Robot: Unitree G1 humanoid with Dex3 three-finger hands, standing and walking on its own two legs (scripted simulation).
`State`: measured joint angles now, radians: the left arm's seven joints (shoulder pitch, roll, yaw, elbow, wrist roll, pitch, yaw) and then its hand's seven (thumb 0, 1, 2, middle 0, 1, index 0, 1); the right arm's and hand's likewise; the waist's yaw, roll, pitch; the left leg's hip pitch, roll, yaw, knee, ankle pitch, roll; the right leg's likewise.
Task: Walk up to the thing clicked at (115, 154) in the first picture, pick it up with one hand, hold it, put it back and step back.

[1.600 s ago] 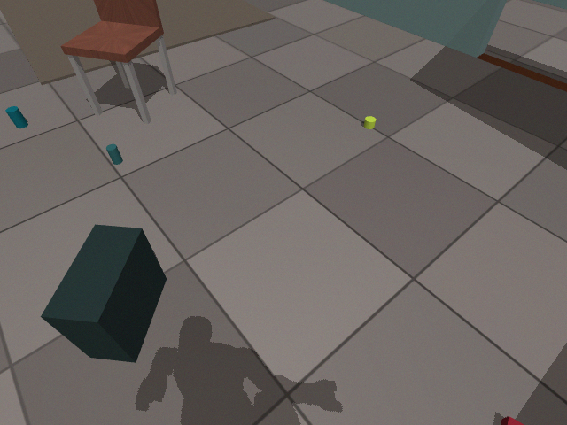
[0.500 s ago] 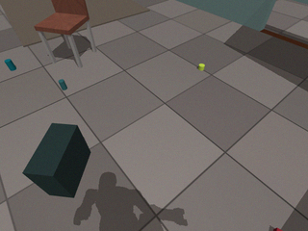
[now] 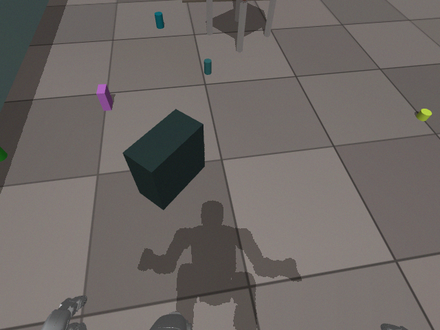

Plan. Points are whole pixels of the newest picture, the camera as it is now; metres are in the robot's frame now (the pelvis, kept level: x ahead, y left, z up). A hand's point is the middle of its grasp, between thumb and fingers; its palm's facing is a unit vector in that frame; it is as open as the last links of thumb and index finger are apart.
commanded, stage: walk up
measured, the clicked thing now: (207, 66) +1.84 +0.11 -0.71
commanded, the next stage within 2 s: none
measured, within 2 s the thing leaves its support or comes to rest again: neither
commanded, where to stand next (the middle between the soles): +0.09 +0.03 m, yaw +61 degrees
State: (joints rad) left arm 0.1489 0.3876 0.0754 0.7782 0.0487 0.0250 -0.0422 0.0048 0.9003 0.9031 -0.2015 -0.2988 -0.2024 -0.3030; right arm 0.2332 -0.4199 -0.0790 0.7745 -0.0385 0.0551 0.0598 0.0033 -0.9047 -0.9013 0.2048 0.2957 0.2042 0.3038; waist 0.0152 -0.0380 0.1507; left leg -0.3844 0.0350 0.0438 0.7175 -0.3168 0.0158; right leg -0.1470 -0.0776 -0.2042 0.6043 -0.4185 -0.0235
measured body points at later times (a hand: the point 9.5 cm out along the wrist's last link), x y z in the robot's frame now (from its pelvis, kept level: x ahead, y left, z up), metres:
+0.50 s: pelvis +0.01 -0.04 +0.00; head +0.05 -0.05 +0.44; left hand -0.06 +0.30 -0.08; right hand +0.27 -0.26 -0.11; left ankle -0.02 +0.10 -0.66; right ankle +0.09 -0.14 -0.73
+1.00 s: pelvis +0.02 -0.01 -0.02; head +0.03 +0.03 +0.43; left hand -0.16 +0.28 -0.13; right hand +0.30 -0.18 -0.11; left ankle -0.07 +0.11 -0.73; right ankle +0.14 -0.08 -0.71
